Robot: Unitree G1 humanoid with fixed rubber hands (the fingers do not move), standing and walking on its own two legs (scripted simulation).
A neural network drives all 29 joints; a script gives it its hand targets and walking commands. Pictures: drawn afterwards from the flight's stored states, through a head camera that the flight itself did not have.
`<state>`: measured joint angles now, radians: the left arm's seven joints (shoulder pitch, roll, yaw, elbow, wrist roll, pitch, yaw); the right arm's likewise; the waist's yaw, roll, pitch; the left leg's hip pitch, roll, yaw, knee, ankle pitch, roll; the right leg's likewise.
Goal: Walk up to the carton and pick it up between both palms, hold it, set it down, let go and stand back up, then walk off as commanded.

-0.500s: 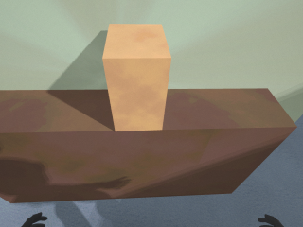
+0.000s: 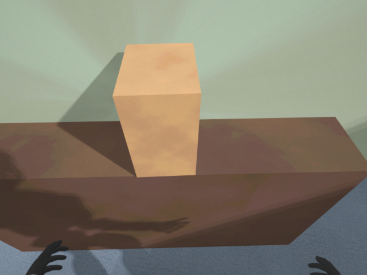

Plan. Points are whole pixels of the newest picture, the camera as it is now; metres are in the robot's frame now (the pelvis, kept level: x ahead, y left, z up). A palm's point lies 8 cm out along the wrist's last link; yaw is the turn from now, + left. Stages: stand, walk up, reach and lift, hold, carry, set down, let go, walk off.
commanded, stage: walk up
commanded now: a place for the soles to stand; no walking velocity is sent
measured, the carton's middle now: (163, 114) +0.50 +0.07 +0.07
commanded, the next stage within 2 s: none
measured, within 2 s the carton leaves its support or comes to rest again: neither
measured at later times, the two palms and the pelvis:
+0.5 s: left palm out of the picture +0.08 +0.31 -0.09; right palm out of the picture +0.08 -0.31 -0.10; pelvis -0.01 +0.00 +0.01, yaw +1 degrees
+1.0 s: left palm (31, 243) +0.22 +0.38 -0.09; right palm out of the picture +0.10 -0.26 -0.09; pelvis +0.08 +0.07 -0.01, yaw -1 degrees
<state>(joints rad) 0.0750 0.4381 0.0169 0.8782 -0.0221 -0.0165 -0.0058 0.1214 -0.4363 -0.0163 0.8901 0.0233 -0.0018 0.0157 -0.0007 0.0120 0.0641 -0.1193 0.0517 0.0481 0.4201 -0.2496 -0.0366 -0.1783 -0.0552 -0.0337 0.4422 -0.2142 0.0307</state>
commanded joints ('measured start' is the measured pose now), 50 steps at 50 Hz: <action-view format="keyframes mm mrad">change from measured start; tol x16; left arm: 1 -53 187 47 -2 1 -16 5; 21 -47 143 64 128 9 -21 11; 27 186 256 138 39 63 -14 25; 38 -7 84 89 -259 48 -1 6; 41 246 178 113 -171 50 11 -2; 50 136 159 87 -185 39 38 -5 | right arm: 1 -23 -169 -38 6 -4 -12 -6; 22 -37 -121 -50 140 -2 -27 -14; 27 -61 -109 -103 -63 -64 -7 31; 36 432 -204 -165 -67 -59 -10 21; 41 162 -226 -140 -204 -59 -21 -26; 50 171 -186 -83 -269 -15 -35 -22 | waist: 1 -7 -40 -105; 22 -3 3 -67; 33 -58 -229 -23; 37 -172 260 26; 50 11 68 6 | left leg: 1 39 97 -77 -73 238 47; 22 29 94 -68 -165 133 47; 23 -28 35 -32 -57 -306 94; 28 -455 70 -152 483 -231 69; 35 238 -33 53 97 -71 57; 38 -6 384 -782 -347 -635 308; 45 -246 154 -75 -168 13 179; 50 -250 172 -101 54 169 117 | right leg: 1 34 -116 87 -102 186 -59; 22 36 -90 79 -204 41 -44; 23 95 -64 75 -192 -351 -87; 25 116 -208 285 -287 -508 -179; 30 72 -307 315 -325 -430 -240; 34 -211 -160 64 -144 -432 -179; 36 -485 10 -96 411 -507 -101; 37 -640 115 66 585 -492 -61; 39 -546 26 246 659 -294 -61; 50 113 26 17 52 113 -50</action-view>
